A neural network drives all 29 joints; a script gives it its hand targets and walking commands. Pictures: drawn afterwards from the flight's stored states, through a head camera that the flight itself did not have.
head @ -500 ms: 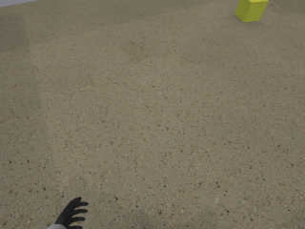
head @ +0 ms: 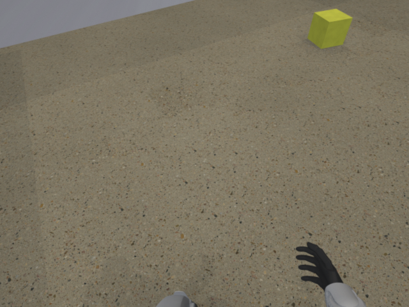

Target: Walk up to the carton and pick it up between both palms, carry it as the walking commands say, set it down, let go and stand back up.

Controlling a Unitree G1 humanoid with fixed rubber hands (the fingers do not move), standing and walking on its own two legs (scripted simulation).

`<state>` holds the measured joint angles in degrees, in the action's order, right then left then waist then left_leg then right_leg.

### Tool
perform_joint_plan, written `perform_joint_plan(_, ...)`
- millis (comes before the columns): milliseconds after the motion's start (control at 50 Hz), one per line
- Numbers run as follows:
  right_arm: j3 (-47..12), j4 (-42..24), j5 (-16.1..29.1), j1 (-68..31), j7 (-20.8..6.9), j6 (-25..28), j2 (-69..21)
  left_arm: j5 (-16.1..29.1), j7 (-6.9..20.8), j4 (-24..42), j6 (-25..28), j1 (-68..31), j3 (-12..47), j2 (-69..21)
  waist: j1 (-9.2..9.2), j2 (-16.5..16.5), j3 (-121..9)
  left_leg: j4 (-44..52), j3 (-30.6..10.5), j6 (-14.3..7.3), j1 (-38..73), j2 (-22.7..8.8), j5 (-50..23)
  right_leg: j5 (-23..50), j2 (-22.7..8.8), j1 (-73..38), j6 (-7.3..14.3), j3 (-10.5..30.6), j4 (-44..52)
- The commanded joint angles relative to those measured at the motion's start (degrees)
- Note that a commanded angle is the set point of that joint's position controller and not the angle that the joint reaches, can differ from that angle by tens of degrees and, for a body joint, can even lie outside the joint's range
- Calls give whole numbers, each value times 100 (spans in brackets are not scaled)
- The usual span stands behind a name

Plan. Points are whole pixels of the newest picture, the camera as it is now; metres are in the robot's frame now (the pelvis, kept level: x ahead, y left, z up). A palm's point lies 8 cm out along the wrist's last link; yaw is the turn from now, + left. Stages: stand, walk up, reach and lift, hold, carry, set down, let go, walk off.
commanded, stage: walk up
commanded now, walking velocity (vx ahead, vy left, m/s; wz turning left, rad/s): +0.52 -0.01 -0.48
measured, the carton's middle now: (328, 28) +2.79 -0.80 -0.63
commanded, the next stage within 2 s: none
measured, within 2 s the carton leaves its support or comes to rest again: neither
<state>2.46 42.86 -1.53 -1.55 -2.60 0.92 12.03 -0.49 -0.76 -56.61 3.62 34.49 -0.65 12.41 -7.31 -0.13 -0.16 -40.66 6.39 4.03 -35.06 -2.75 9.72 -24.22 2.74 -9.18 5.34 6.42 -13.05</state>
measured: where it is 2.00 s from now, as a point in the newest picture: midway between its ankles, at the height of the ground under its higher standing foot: (274, 179)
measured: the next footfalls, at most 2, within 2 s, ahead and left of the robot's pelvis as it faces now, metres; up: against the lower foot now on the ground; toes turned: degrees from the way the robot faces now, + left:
left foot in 0.06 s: +0.20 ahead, +0.12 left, +0.00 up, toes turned +5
right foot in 0.44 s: +0.39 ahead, -0.18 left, +0.00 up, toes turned -17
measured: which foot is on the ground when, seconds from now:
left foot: up 0.00-0.04, down 0.06-0.44, up 0.46-0.90, down 0.92-1.00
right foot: down 0.00-0.08, up 0.10-0.42, down 0.44-0.94, up 0.96-1.00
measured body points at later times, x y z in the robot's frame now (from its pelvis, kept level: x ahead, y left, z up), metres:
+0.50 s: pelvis +0.29 -0.07 -0.01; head +0.31 -0.10 +0.44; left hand +0.52 +0.15 -0.10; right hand +0.18 -0.31 -0.16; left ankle +0.18 +0.11 -0.68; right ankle +0.35 -0.17 -0.73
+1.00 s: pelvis +0.56 -0.05 +0.00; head +0.59 -0.03 +0.45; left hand +0.54 +0.20 -0.16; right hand +0.66 -0.32 -0.11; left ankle +0.65 +0.02 -0.73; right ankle +0.38 -0.17 -0.66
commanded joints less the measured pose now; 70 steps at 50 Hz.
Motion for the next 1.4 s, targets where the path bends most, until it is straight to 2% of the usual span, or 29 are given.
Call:
perform_joint_plan(0,181,-230,46,300,86,143,576,16,-71,168,79,139,-164,930,655,-844,75,731,290,-307,1560,394,278,7152,-1159,888,-53,328,-1312)
perform_joint_plan(20,278,10,55,1112,148,191,775,28,-81,232,98,-4,-176,970,999,-745,-358,1142,205,-435,2835,336,172,6950,-1021,1386,-110,337,-2340)
perform_joint_plan(40,428,234,-23,1979,229,263,1191,34,-87,394,173,-243,-128,889,1408,-377,-748,1558,-771,-738,4381,-430,147,5517,-678,2661,-285,351,-3743)
perform_joint_plan(60,515,432,-142,2489,289,295,1613,53,-82,527,201,-119,-60,450,1424,777,-1096,1689,-2859,-1254,5676,-2071,-212,1488,93,4560,-532,-41,-5383)
perform_joint_plan(80,480,533,-82,2643,285,291,1574,48,-83,564,178,-245,-178,720,1414,690,-1425,1911,-3383,-1661,5260,-2730,-475,-111,-53,4559,-525,17,-6583)
perform_joint_plan(120,277,531,-66,1974,290,364,1041,13,-13,797,133,-938,-235,667,1052,379,-596,2322,-2375,-1531,3871,-2230,-382,305,-587,4553,-468,79,-6457)
perform_joint_plan(180,89,542,-71,1558,262,403,600,-119,180,929,-107,-1279,-306,411,595,642,207,2882,-1055,-1203,2150,-1726,7,316,-950,4037,-622,-248,-5539)
perform_joint_plan(220,104,595,-102,1596,226,430,683,-127,307,1031,-197,-1688,-294,242,543,756,454,3078,-472,-1082,1605,-1540,112,559,-1027,3701,-662,-515,-4381)
perform_joint_plan(340,239,958,-63,2181,163,403,1040,-131,516,1018,-179,-2786,-312,361,840,872,562,3059,2,-858,1996,-1308,36,1324,-837,3061,-571,-1209,-2649)
perform_joint_plan(400,245,1020,1,2428,142,317,1024,-161,410,664,-108,-2280,-413,693,464,272,191,1557,461,-712,1728,-1009,-931,1279,-505,1636,-498,-1632,-2124)
perform_joint_plan(420,212,959,15,2493,120,305,947,-191,336,409,-63,-1473,-520,988,82,-288,-271,140,560,-609,1237,-743,-1107,877,-583,546,-348,-1311,-1892)
perform_joint_plan(440,115,733,33,2494,127,318,581,-292,239,288,-15,-618,-672,1642,-303,-1827,-678,-1970,550,-416,-30,-100,1091,-110,-2213,-152,106,1227,-854)
perform_joint_plan(460,105,579,-2,2564,166,275,527,-224,198,271,-42,-330,-688,1862,-219,-1757,-966,-3019,-137,-408,-628,-15,2073,-321,-3132,-181,565,3016,37)
perform_joint_plan(500,165,605,-30,2316,203,292,653,-170,181,387,-4,-1191,-561,1306,209,-878,-427,-3431,-573,-494,-735,-596,1274,582,-2592,368,603,2056,-208)
perform_joint_plan(540,157,744,-37,2430,153,205,569,-89,151,490,79,-1873,-433,837,647,-706,-66,-2886,-645,-335,-254,-826,749,1703,-2049,1173,407,939,-87)
perform_joint_plan(600,168,810,-45,2225,73,34,540,-41,146,417,183,-1667,-342,745,763,-529,58,-2292,-477,-165,18,-786,372,2996,-1907,1381,314,168,67)
perform_joint_plan(720,76,544,20,823,-30,-19,290,-45,98,136,209,-1089,-302,584,518,-647,627,-541,-151,-108,151,-598,-650,2605,-1775,1619,150,-395,370)
perform_joint_plan(820,5,435,80,214,-16,73,280,-35,118,-177,96,-829,-349,593,423,-1208,680,468,198,-185,1047,-306,-467,2038,-1497,1610,79,-720,295)
perform_joint_plan(860,61,554,58,531,59,126,428,-62,98,-262,61,-717,-373,668,548,-830,571,718,235,-223,1462,-252,-81,2447,-1569,1522,44,-531,-245)
perform_joint_plan(900,214,1038,55,1899,171,234,804,-54,99,-273,42,-696,-331,636,1115,59,-250,1109,235,-334,3328,-194,244,2875,-1095,1987,-130,-784,-2171)
perform_joint_plan(920,329,1210,-19,2826,250,267,1326,-65,85,-235,40,-583,-278,424,1396,969,-730,1463,-1563,-474,4434,-1603,388,994,-538,3101,-388,-948,-3783)
perform_joint_plan(940,473,1383,-51,3524,384,226,2036,-75,60,-94,-7,-279,-323,199,1486,1820,-1165,2699,-4429,-777,4952,-3171,648,-821,-84,4453,-511,-639,-5376)
perform_joint_plan(960,375,1290,20,2957,400,200,1868,-158,98,-118,-67,-305,-348,447,1130,1005,-965,2685,-4211,-830,4210,-3132,1049,-372,-603,4329,-470,65,-6005)
perform_joint_plan(980,289,1194,29,2347,381,232,1447,-134,153,-120,-82,-490,-321,402,914,759,-411,2679,-3368,-783,3450,-2705,910,164,-728,4251,-475,12,-5985)
perform_joint_plan(1020,150,1151,32,1812,274,311,844,-104,215,-99,-140,-847,-307,280,701,824,215,2707,-1805,-667,2615,-1798,-61,856,-976,4092,-554,-284,-5572)
perform_joint_plan(1060,107,1215,19,1975,233,373,684,-126,293,-93,-278,-936,-318,229,613,1014,128,2612,-1123,-626,2493,-1527,-1193,1116,-950,3943,-638,-537,-5437)
perform_joint_plan(1120,136,1344,18,2522,266,440,716,-146,365,32,-354,-1488,-316,153,707,939,101,2572,-739,-695,2668,-1510,-1635,1508,-1006,4156,-715,-670,-5074)
perform_joint_plan(1240,145,1447,3,3085,323,414,737,-65,516,450,-417,-2816,-259,20,1049,938,760,3101,-508,-771,2741,-1617,-500,2063,-1087,4451,-755,-901,-3483)
perform_joint_plan(1380,280,1482,5,3139,346,318,1061,-72,589,652,-294,-3508,-252,221,1136,1135,894,3129,-355,-828,2887,-1778,-461,1560,-878,3609,-683,-1229,-1883)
